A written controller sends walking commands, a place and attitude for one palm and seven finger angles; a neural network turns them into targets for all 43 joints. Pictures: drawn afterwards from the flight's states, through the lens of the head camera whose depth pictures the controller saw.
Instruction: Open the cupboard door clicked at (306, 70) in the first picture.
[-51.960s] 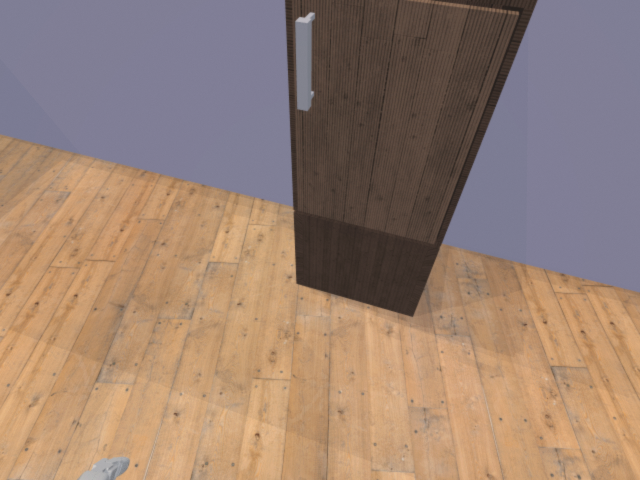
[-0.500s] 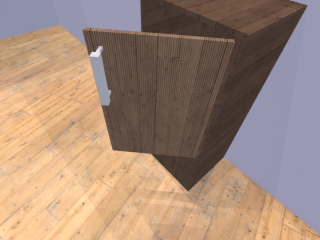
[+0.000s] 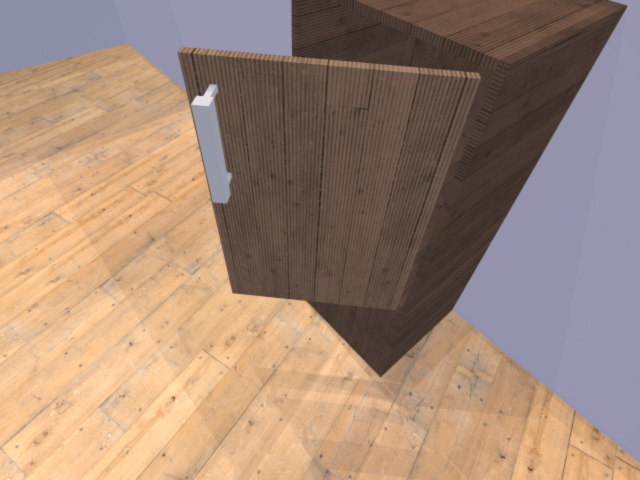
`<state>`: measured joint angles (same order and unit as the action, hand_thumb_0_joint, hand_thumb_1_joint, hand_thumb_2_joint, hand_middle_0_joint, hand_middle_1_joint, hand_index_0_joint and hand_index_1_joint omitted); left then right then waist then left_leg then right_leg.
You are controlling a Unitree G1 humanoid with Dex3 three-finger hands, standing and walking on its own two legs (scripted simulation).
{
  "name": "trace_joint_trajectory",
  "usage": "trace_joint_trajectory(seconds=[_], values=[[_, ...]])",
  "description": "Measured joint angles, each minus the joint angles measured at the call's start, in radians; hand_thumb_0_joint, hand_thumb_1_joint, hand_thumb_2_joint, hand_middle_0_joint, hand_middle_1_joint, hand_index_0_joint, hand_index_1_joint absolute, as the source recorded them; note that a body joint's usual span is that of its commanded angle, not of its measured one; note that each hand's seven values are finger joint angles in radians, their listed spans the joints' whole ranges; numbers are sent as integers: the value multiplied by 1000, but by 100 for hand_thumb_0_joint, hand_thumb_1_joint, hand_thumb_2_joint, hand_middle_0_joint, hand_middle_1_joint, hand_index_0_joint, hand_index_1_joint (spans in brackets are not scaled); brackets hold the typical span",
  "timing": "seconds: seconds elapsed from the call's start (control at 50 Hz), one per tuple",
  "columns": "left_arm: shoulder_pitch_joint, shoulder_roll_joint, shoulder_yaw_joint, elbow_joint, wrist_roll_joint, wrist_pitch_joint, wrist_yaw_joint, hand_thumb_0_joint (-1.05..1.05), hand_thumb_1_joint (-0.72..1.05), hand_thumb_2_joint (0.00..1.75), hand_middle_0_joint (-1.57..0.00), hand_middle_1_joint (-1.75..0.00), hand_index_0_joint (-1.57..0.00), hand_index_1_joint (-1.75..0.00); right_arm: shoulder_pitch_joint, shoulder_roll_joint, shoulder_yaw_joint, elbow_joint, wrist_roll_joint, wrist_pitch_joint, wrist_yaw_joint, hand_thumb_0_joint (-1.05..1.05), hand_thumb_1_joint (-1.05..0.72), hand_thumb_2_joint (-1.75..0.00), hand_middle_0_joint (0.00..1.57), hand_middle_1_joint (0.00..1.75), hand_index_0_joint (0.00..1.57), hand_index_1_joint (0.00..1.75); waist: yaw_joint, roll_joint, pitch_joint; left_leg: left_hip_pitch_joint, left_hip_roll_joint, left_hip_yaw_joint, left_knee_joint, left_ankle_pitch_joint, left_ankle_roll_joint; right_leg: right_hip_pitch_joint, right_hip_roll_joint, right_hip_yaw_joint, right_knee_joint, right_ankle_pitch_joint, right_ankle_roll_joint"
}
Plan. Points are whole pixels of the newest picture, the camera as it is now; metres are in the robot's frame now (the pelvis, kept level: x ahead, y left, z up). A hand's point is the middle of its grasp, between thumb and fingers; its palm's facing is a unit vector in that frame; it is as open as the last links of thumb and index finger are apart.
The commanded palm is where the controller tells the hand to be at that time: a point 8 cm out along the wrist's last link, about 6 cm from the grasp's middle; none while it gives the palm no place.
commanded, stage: look again from close up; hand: left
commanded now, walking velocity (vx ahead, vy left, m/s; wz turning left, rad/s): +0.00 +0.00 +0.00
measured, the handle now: (217, 146) +0.55 +0.21 +0.11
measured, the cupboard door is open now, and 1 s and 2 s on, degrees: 44 44 44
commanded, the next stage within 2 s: raise the hand with hooked fingers in 0.38 s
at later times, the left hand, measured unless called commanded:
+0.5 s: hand out of the picture +0.00 +0.18 -0.18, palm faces +0.02 -0.98 -0.20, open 7.4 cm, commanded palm +0.09 +0.23 -0.07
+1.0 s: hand (137, 479) +0.13 +0.22 -0.03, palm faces +0.16 -0.99 -0.04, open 9.2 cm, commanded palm +0.14 +0.26 -0.01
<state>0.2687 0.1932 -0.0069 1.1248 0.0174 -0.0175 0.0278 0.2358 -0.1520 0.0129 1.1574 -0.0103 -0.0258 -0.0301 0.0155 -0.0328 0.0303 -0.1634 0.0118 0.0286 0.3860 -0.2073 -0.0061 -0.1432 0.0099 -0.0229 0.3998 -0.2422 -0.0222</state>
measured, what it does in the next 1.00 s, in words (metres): lowers itself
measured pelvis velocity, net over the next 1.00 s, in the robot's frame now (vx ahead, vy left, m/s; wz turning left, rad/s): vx -0.02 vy -0.01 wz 0.05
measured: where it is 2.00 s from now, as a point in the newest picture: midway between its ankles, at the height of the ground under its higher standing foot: outside the picture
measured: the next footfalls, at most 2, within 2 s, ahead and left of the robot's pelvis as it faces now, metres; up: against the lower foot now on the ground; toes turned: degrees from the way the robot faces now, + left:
none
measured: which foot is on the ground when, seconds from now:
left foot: down 0.00-1.00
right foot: down 0.00-1.00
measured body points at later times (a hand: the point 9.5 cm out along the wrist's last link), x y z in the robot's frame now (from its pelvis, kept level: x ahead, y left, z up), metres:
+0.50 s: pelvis +0.00 +0.00 +0.00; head +0.00 +0.01 +0.45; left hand +0.00 +0.23 -0.16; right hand +0.01 -0.22 -0.16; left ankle +0.00 +0.12 -0.74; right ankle -0.02 -0.10 -0.74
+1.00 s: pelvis -0.02 -0.01 -0.07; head +0.00 +0.01 +0.38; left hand +0.11 +0.27 -0.03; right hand +0.21 -0.24 -0.09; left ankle +0.00 +0.12 -0.74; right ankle -0.02 -0.10 -0.74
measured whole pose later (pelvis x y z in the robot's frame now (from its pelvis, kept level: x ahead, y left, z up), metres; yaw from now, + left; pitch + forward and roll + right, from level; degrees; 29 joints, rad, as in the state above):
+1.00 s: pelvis -0.02 -0.01 -0.07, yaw +3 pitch +8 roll -1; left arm 0.54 0.23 0.20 0.02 -0.28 -0.45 -0.28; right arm 0.18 -0.27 -0.04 0.50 0.03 -0.24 -0.06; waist 0.05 -0.03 -0.09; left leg -0.69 0.02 -0.04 1.01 -0.46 -0.01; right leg -0.63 0.01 -0.09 0.98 -0.49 -0.04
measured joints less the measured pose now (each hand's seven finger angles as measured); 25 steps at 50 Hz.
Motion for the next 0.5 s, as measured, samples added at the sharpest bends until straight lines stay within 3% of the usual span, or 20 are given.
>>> trace_joint_trajectory(seconds=[0.5], values=[[4,-12,0,2,4,-8,11,1,91,90,-20,-30,-20,-30,-1,-3,-4,-10,2,1,-1,1,-92,-90,20,30,20,30,0,10,-3,-17,3,-3,23,-2,3,-4,3,-3,-1,8,5]])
